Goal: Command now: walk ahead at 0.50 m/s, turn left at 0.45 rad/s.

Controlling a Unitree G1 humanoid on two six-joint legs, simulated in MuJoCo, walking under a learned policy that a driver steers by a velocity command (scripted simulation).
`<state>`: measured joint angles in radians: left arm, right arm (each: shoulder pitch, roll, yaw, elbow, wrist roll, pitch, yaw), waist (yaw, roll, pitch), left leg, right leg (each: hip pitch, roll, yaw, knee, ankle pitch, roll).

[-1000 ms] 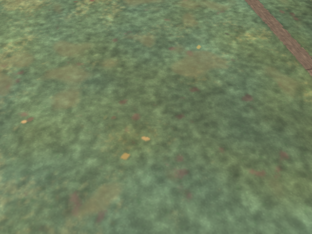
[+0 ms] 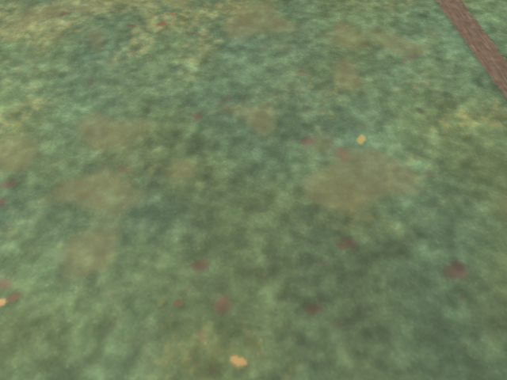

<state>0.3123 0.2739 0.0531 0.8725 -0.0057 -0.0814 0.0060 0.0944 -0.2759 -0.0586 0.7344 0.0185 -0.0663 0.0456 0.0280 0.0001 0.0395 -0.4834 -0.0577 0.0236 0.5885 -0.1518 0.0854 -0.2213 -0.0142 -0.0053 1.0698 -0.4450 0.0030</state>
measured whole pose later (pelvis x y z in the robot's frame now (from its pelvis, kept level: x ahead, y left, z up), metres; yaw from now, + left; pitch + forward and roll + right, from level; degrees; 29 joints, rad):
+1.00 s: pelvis +0.43 +0.06 +0.01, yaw +23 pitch +2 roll +0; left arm 0.18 0.29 0.04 0.89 0.00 0.00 0.01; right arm 0.10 -0.21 -0.03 0.67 -0.02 -0.01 0.01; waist 0.03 -0.03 0.04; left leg -0.39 -0.03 0.00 0.48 -0.12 0.04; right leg -0.37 -0.05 0.01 0.91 -0.55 0.07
